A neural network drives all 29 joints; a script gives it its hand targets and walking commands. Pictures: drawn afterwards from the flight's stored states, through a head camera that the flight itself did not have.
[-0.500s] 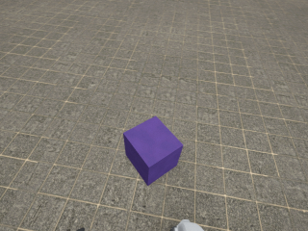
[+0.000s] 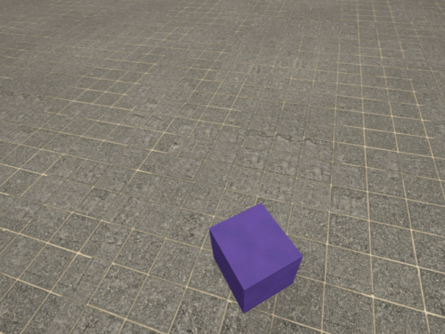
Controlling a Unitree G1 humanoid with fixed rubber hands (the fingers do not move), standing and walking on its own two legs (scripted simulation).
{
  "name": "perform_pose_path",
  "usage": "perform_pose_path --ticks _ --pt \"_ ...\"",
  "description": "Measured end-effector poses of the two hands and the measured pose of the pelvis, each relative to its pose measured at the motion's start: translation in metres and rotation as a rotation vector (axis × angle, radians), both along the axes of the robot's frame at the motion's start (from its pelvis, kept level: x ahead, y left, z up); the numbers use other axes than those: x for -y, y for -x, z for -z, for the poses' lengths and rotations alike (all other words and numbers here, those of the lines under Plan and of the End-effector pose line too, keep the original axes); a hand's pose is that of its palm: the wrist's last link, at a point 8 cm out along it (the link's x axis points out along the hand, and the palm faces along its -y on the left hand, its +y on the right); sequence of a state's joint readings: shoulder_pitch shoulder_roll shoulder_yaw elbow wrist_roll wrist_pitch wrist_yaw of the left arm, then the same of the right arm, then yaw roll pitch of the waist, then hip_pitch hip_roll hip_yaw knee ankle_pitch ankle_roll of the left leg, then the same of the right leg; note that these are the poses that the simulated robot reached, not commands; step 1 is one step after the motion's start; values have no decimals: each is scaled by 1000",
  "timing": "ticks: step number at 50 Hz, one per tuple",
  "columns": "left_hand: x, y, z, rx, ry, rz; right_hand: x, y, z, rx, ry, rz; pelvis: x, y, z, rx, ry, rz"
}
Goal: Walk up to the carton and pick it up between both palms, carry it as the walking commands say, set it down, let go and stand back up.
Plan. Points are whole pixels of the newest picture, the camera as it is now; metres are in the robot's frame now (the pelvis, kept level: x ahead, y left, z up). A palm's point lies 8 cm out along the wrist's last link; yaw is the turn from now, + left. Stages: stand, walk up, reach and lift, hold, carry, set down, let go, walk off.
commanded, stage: walk up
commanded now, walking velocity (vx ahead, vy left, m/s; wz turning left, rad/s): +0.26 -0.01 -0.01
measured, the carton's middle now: (252, 257) +0.58 -0.06 -0.65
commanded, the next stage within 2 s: none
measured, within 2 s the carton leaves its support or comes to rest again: neither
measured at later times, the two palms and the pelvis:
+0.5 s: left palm out of the picture +0.13 +0.26 -0.16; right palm out of the picture +0.03 -0.23 -0.12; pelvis +0.04 +0.02 +0.00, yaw -1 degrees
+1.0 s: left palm out of the picture +0.07 +0.20 -0.15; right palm out of the picture +0.00 -0.26 -0.15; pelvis +0.03 -0.03 -0.01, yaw -1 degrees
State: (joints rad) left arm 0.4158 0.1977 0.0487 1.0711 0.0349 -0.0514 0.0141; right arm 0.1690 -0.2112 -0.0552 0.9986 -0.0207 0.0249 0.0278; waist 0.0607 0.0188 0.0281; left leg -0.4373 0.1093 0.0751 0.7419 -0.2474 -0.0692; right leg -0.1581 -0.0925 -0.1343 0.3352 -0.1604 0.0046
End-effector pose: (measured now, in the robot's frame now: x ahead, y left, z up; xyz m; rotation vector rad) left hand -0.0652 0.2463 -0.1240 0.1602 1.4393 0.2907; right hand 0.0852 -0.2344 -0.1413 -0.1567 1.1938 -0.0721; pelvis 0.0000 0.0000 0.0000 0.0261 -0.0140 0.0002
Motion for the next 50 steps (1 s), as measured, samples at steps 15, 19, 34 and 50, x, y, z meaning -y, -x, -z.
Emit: perform_pose_path --ticks 15,19,34,50 --pt "-34 -113 43 26 145 63 -30 7 -31 -53 180 101 -45 -50 2 -9 94 9" --pt "-34 -146 41 78 136 95 -21 30 -34 -107 199 131 -39 -50 0 -16 103 13" --pt "36 -193 6 244 23 213 32 65 16 -179 47 156 21 -33 9 -6 16 32" --pt "48 -130 27 139 81 132 29 84 9 -199 51 161 33 -31 9 1 32 21"
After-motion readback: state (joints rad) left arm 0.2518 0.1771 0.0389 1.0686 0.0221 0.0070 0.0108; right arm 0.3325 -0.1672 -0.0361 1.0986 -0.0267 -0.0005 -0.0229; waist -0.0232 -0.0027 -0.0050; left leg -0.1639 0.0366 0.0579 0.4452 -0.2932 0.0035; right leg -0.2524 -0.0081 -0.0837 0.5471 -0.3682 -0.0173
